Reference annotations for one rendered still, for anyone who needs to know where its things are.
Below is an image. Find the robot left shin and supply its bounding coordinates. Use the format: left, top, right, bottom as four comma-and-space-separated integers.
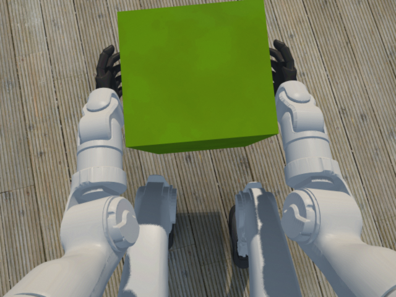
134, 174, 172, 234

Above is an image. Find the right robot upper arm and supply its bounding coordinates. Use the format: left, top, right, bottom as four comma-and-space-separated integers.
281, 187, 396, 297

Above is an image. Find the robot shin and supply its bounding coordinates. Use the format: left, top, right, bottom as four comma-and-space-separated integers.
236, 182, 278, 256
134, 174, 172, 234

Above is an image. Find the left robot forearm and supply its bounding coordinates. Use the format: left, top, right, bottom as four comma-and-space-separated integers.
60, 88, 127, 243

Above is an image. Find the right robot forearm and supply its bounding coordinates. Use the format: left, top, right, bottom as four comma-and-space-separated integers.
275, 80, 363, 227

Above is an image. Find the left robot upper arm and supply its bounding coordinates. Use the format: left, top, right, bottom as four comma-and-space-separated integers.
3, 196, 140, 297

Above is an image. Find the carton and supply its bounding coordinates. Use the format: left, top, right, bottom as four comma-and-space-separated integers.
117, 0, 279, 154

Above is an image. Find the robot left hand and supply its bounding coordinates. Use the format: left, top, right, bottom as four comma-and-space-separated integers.
95, 45, 123, 99

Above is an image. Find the robot right hand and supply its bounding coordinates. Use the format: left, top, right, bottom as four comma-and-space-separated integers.
269, 40, 297, 95

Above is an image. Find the robot right shin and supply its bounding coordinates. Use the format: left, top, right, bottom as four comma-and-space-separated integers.
236, 182, 278, 256

